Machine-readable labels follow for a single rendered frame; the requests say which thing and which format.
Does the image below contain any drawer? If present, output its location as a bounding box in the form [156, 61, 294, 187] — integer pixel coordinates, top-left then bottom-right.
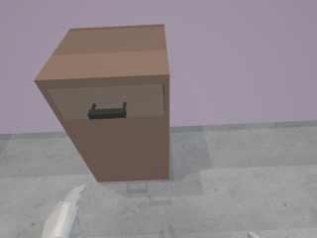
[47, 84, 164, 120]

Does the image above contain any robot left hand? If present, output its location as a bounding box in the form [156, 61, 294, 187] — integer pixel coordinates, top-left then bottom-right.
[42, 184, 86, 238]

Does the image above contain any handle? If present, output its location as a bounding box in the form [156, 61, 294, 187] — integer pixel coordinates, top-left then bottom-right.
[87, 102, 127, 120]

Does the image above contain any cabinet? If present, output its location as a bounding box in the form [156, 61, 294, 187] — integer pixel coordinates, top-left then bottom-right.
[34, 24, 170, 182]

